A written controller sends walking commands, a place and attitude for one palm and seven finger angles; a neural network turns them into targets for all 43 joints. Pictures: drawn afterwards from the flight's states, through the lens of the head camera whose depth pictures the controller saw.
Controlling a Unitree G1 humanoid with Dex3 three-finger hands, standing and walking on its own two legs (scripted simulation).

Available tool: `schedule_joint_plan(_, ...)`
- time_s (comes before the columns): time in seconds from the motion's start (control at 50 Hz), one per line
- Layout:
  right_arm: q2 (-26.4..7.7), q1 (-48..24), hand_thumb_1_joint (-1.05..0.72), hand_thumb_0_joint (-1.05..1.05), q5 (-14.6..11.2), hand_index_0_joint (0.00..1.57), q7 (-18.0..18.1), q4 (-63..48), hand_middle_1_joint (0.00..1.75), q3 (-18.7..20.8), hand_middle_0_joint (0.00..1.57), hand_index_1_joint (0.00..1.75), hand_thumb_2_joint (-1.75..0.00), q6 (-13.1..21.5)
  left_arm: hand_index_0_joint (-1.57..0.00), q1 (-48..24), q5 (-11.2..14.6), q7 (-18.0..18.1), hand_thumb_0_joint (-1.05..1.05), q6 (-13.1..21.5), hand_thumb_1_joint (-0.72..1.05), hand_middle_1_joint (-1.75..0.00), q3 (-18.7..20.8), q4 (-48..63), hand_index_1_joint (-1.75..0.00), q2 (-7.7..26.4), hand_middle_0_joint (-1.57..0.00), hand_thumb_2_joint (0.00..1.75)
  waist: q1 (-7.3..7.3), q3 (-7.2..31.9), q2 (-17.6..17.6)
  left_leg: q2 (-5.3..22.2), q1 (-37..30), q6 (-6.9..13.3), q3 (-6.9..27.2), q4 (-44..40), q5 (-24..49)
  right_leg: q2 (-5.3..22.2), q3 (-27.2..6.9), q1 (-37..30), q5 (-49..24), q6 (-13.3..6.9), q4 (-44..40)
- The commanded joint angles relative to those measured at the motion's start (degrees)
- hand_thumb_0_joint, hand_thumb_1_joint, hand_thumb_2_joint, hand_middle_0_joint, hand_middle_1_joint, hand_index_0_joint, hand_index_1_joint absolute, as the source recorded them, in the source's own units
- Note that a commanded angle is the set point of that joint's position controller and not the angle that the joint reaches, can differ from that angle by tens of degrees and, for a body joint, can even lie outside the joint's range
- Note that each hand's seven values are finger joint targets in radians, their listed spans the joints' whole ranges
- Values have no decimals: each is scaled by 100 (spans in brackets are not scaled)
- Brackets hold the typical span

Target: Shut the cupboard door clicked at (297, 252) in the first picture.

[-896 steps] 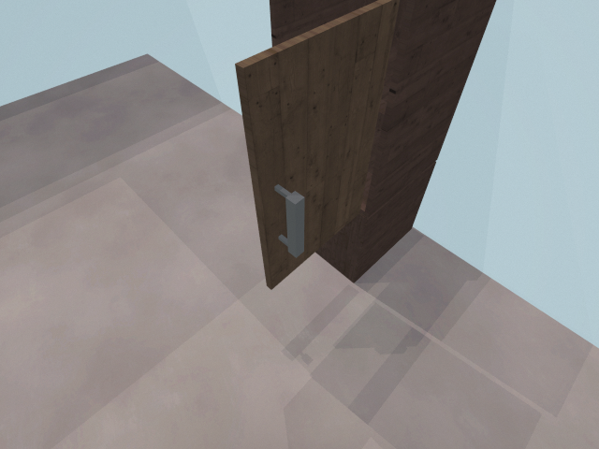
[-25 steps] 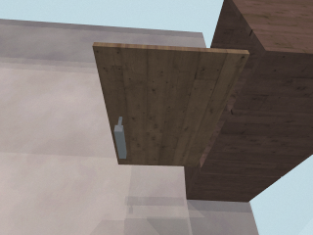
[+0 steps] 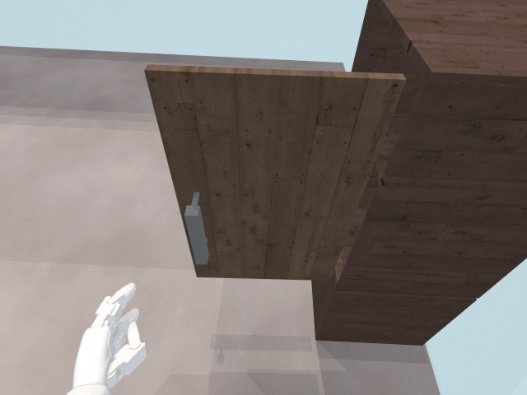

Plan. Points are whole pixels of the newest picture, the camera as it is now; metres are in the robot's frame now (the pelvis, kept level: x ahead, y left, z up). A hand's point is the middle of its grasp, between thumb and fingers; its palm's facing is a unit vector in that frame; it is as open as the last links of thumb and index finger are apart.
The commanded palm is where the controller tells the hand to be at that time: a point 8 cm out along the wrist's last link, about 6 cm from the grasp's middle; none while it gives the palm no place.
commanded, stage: raise the hand and make a fist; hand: left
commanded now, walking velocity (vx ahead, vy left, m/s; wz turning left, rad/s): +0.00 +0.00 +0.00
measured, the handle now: (199, 229) +0.46 +0.14 -0.07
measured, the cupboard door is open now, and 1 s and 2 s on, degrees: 92 92 92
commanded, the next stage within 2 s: bring the fist close to the handle in 1.74 s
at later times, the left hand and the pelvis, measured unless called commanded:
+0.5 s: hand (164, 362) +0.20 +0.16 -0.06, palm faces -0.03 -1.00 -0.03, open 4.9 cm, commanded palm +0.16 +0.22 -0.05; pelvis -0.01 -0.04 -0.11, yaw +0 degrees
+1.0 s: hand (151, 354) +0.21 +0.18 -0.06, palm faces +0.00 -1.00 -0.02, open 3.1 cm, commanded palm +0.18 +0.23 -0.05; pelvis -0.01 +0.00 -0.10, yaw -1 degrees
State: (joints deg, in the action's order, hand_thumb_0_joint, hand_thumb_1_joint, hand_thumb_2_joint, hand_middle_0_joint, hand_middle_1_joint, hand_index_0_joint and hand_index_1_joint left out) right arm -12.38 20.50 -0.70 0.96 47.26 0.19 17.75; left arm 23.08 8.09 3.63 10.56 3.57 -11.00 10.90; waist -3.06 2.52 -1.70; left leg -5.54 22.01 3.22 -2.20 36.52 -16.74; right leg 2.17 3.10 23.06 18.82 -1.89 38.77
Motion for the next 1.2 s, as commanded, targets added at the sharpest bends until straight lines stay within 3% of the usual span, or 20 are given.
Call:
schedule_joint_plan(0.0, -854, -1187, -90, 0, 74, 20, -219, -1568, 30, 453, 20, 30, -90, 346, -36, 1287, 617, -1157, 0, 2055, 90, -48, 744, -531, -48, 101, -36, 90, 578, 177, -1484, 277, 2112, -532, 426, 1176, -806, -118, -66, 1732, 1509, -89, 558)
schedule_joint_plan(0.02, -895, -1351, -90, 0, 80, 20, -246, -1800, 30, 490, 20, 30, -90, 347, -38, 1254, 742, -1611, 0, 2630, 90, -50, 556, -368, -50, -20, -38, 90, 579, 235, -1606, 240, 2640, -503, 324, 1600, -974, -83, -319, 1946, 1831, -81, 813)
schedule_joint_plan(0.04, -919, -1413, -90, 0, 53, 20, -273, -2007, 30, 536, 20, 30, -90, 325, -40, 1198, 819, -2007, 0, 3058, 90, -52, 647, -312, -52, 158, -40, 90, 560, 323, -1460, 204, 3087, -475, 270, 1972, -1147, -14, -603, 2026, 2011, -81, 1013)
schedule_joint_plan(0.06, -913, -1406, -90, 0, -30, 20, -281, -2152, 30, 588, 20, 30, -90, 244, -42, 1393, 862, -2193, 0, 3109, 90, -54, 1004, -625, -54, 464, -42, 90, 690, 393, -1040, 196, 3335, -434, 212, 2162, -1187, 20, -860, 2020, 2032, -126, 1152)
schedule_joint_plan(0.08, -976, -1567, -90, 0, -71, 20, -282, -2442, 30, 553, 20, 30, -90, 195, -44, 1265, 902, -2337, 0, 3011, 90, -56, 886, -342, -56, 457, -44, 90, 723, 566, -556, 151, 3500, -368, 148, 2237, -1398, 20, -962, 2092, 2318, -115, 1236)
schedule_joint_plan(0.1, -1010, -1671, -90, 0, -131, 20, -258, -2696, 30, 544, 20, 30, -90, 142, -46, 995, 947, -2380, 0, 2831, 90, -58, 942, 95, -58, 618, -46, 90, 747, 735, -141, 153, 3502, -328, 166, 2186, -1677, -16, -978, 2223, 2672, -119, 1293)
schedule_joint_plan(0.14, -1024, -1642, -90, 0, -171, 20, -144, -2956, 30, 494, 20, 30, -90, 96, -49, 457, 1090, -2256, 0, 2498, 90, -62, 1020, 995, -62, 812, -49, 90, 663, 1199, 188, 236, 3413, -248, 358, 2141, -1988, -86, -957, 2363, 2760, -92, 1422)
schedule_joint_plan(0.18, -947, -1462, -90, 0, -138, 20, -13, -3031, 30, 469, 20, 30, -90, 97, -53, -173, 1083, -1998, 0, 2510, 90, -66, 1211, 2290, -66, 1174, -53, 90, 543, 1726, 546, 301, 3339, -153, 368, 2511, -1652, -108, -1139, 2345, 2567, -53, 1477)
schedule_joint_plan(0.22, -841, -1264, -90, 0, -96, 20, 59, -2944, 30, 411, 20, 30, -90, 118, -57, -247, 992, -1776, 0, 2672, 90, -70, 1020, 3132, -70, 1082, -57, 90, 393, 1947, 771, 383, 3053, -108, 442, 2721, -1046, -177, -1048, 2348, 1823, -47, 1585)
schedule_joint_plan(0.26, -863, -1104, -90, 0, -48, 20, 146, -2719, 30, 366, 20, 30, -90, 111, -60, -602, 935, -1761, 0, 2811, 90, -74, 791, 3356, -74, 1035, -60, 90, 70, 1917, 487, 461, 3188, -62, 521, 3101, -754, -230, -1048, 2528, 1236, 32, 1754)
schedule_joint_plan(0.3, -862, -1070, -90, 0, -47, 20, 202, -2475, 30, 348, 20, 30, -90, 106, -64, -475, 903, -1957, 0, 2763, 90, -78, 680, 2817, -78, 927, -64, 90, -37, 1670, 475, 510, 3443, -84, 565, 3331, -641, -218, -1015, 2655, 846, 65, 1860)
schedule_joint_plan(0.36, -871, -1106, -90, 0, -98, 20, 260, -2360, 30, 323, 20, 30, -90, 46, -69, -100, 1016, -2369, 0, 2303, 90, -84, 792, 2164, -84, 959, -69, 90, 117, 1864, 518, 511, 3620, -86, 566, 3466, -361, -192, -1079, 2342, 384, 133, 1941)
schedule_joint_plan(0.4, -818, -1125, -90, 0, -173, 20, 252, -2433, 30, 345, 20, 30, -90, -40, -73, 255, 1130, -2557, 0, 1874, 90, -88, 961, 2098, -88, 965, -73, 90, 298, 2321, 303, 509, 3579, -115, 554, 3352, -110, -124, -1051, 1833, -89, 201, 1947)
schedule_joint_plan(0.46, -693, -1252, -90, 0, -200, 20, 257, -2508, 30, 356, 20, 30, -90, -216, -79, 535, 1256, -2544, 0, 1377, 90, -94, 1406, 1913, -94, 1111, -79, 90, 515, 2515, -69, 502, 3775, -157, 583, 3326, 87, -8, -1241, 1259, -723, 376, 1924)
schedule_joint_plan(0.52, -596, -1253, -90, 0, -176, 20, 218, -2525, 30, 370, 20, 30, -90, -250, -84, 538, 1293, -2340, 0, 1466, 90, -100, 1485, 2230, -100, 997, -84, 90, 551, 2627, -14, 510, 3684, -208, 586, 3192, 183, 39, -1141, 1169, -1092, 375, 2040)
schedule_joint_plan(0.62, -641, -1234, -90, 0, -129, 20, 187, -2495, 30, 377, 20, 30, -90, -236, -93, 569, 1159, -2131, 0, 1929, 90, -110, 1042, 2154, -110, 678, -93, 90, 432, 2149, -13, 508, 3592, -200, 579, 3013, -37, -128, -767, 1906, -337, 179, 2178)
schedule_joint_plan(0.74, -838, -1154, -90, 0, -126, 20, 231, -2611, 30, 384, 20, 30, -90, -248, -104, 360, 1088, -2019, 0, 2175, 90, -122, 837, 2244, -122, 741, -104, 90, 384, 1975, 186, 500, 3395, -170, 646, 2772, -557, -279, -417, 2602, 885, -23, 2221)
schedule_joint_plan(0.84, -884, -1099, -90, 0, -110, 20, 227, -2701, 30, 376, 20, 30, -90, -320, -113, 375, 988, -1761, 0, 2189, 90, -132, 816, 2659, -132, 816, -113, 90, 467, 2249, 602, 519, 2913, -247, 785, 2500, -352, -350, -83, 2769, 545, -81, 2476)
schedule_joint_plan(1.06, -950, -1023, -90, 0, -90, 20, 190, -2810, 30, 300, 20, 30, -90, -531, -130, 58, 814, -1654, 0, 1888, 90, -150, 688, 2349, -150, 847, -130, 90, 350, 1905, 503, 558, 2873, -360, 1001, 2288, -688, -424, 65, 2964, 624, -101, 2434)
schedule_joint_plan(1.18, -953, -1007, -90, 0, -84, 20, 158, -2804, 30, 259, 20, 30, -90, -528, -130, -165, 793, -1693, 0, 1936, 90, -150, 607, 2407, -150, 816, -130, 90, 331, 2075, 699, 575, 2686, -415, 1028, 2304, -450, -411, 88, 3014, 507, -103, 2470)
